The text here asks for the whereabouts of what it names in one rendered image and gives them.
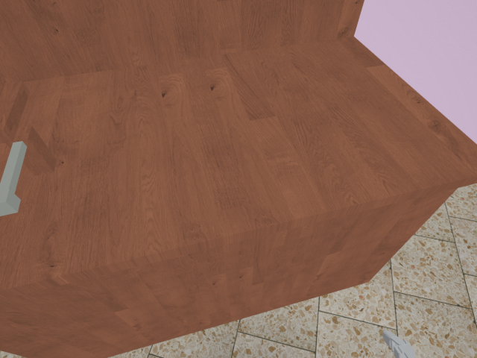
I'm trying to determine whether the counter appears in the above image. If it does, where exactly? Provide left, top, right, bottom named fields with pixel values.
left=0, top=0, right=477, bottom=358

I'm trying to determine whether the tap lever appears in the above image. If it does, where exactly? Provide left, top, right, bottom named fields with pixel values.
left=0, top=141, right=27, bottom=216

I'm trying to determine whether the right robot hand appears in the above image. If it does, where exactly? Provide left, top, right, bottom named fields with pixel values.
left=382, top=330, right=415, bottom=358

